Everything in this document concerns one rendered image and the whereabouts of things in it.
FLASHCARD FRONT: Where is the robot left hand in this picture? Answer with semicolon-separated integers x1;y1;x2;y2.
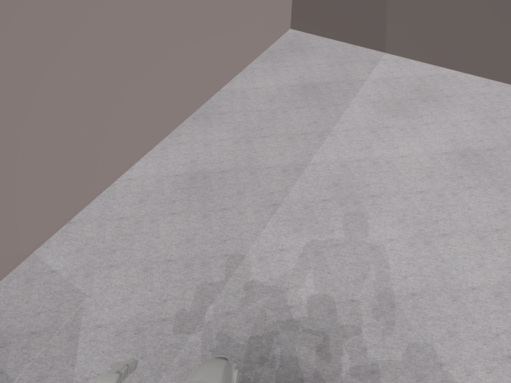
96;359;138;383

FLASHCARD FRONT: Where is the left robot thigh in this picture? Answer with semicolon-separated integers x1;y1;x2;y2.
184;358;239;383

